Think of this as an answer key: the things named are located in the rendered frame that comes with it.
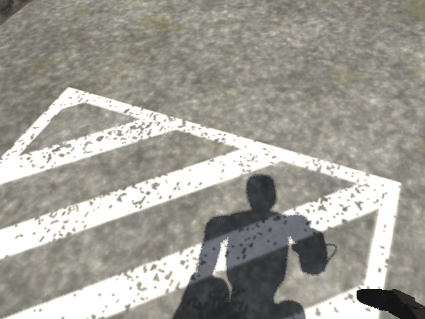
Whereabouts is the right robot hand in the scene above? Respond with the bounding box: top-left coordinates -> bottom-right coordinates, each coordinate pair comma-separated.
357,289 -> 425,319

